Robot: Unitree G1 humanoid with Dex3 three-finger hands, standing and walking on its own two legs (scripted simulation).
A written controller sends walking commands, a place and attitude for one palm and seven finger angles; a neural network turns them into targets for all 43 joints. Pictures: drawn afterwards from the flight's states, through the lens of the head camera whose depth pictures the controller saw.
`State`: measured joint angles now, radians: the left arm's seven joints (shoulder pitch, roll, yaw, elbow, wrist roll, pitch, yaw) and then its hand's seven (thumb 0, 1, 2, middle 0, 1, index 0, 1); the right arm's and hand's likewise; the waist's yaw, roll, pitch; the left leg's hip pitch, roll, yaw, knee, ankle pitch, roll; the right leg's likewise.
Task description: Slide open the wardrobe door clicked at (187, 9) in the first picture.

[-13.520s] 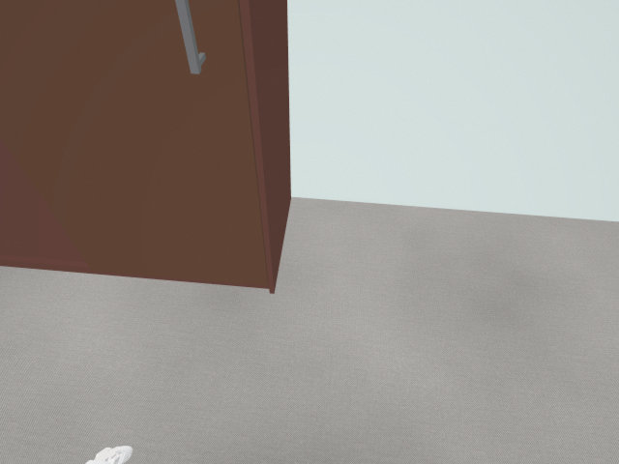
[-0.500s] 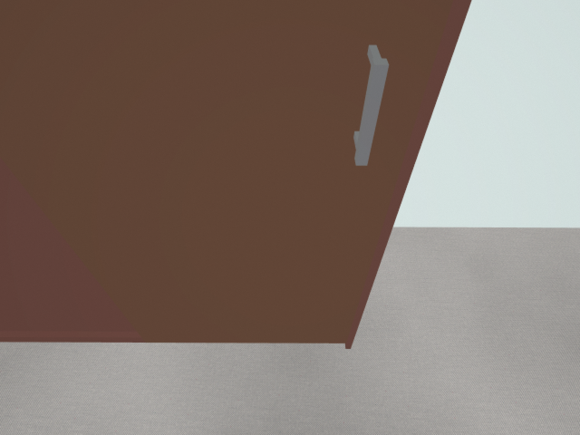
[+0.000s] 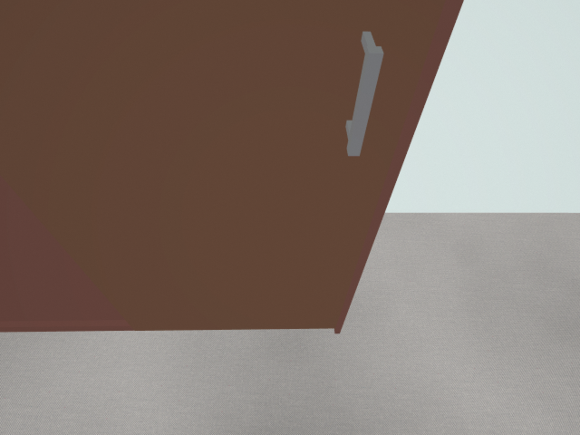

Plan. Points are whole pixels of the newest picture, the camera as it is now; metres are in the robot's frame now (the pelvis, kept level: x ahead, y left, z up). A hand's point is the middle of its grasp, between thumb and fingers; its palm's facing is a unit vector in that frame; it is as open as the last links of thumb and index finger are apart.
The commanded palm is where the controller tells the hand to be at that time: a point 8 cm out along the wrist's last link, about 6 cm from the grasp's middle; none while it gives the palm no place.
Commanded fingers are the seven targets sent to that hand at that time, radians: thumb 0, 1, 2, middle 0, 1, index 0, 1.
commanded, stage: come to a stop and stand still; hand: right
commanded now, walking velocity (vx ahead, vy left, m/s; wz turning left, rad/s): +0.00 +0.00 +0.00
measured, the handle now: (360, 98) +0.50 -0.06 +0.21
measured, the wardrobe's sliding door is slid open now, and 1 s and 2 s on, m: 0.00 0.00 0.00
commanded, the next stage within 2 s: look again from close up in 1.98 s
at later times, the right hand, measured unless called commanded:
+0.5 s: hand out of the picture -0.11 -0.30 -0.16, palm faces +0.07 +0.95 -0.30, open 7.4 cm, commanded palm none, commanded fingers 0.00 -0.90 -0.90 0.20 0.30 0.20 0.30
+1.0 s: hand out of the picture -0.19 -0.32 -0.17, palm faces +0.01 +0.98 -0.20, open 7.4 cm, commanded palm none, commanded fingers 0.00 -0.90 -0.90 0.20 0.30 0.20 0.30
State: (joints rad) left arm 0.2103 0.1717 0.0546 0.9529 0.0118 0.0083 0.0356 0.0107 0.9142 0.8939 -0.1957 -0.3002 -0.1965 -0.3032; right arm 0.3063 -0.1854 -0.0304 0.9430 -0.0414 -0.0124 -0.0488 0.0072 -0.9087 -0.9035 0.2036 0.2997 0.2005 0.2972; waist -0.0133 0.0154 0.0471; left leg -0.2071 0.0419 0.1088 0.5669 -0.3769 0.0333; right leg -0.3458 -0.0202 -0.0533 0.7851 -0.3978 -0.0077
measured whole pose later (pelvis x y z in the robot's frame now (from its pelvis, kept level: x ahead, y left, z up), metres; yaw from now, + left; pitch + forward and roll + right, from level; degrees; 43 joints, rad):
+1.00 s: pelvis -0.22 -0.14 +0.01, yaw +0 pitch -1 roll +1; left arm 0.37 0.13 0.02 1.06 0.01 0.02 0.01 0.01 0.90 0.89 -0.20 -0.30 -0.20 -0.30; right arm 0.32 -0.20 -0.02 1.00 -0.01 0.03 -0.03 0.00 -0.90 -0.90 0.20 0.30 0.20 0.30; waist 0.04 0.03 -0.04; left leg -0.12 0.01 0.00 0.41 -0.30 0.02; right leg -0.25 0.07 -0.06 0.35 -0.09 -0.09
